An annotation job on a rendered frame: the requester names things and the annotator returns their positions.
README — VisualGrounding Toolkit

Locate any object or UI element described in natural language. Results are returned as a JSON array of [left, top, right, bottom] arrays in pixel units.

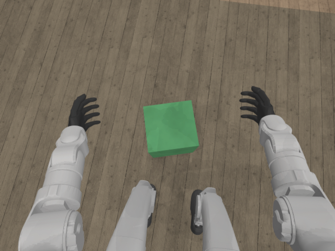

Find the left robot upper arm
[[20, 209, 84, 251]]

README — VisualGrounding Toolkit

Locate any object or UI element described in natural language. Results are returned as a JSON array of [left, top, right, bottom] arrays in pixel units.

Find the right robot upper arm
[[273, 196, 335, 251]]

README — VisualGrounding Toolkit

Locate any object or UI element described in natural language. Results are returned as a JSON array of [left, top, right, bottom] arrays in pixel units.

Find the carton
[[143, 100, 199, 158]]

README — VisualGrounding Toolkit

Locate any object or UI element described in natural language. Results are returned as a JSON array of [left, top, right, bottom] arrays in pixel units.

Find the robot left foot
[[147, 184, 157, 227]]

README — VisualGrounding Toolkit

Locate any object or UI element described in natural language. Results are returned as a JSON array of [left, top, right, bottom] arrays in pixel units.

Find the right robot hand
[[239, 86, 275, 125]]

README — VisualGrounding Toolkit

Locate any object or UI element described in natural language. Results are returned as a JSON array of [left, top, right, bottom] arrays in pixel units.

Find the robot left forearm
[[18, 125, 89, 251]]

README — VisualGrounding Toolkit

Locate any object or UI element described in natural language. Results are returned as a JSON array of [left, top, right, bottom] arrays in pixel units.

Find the left robot thigh
[[106, 185, 156, 251]]

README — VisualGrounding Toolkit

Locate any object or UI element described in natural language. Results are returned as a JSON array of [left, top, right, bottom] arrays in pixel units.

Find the left robot hand
[[68, 94, 100, 132]]

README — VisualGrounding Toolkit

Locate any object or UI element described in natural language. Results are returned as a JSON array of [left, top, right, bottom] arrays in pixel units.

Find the robot right forearm
[[259, 115, 335, 212]]

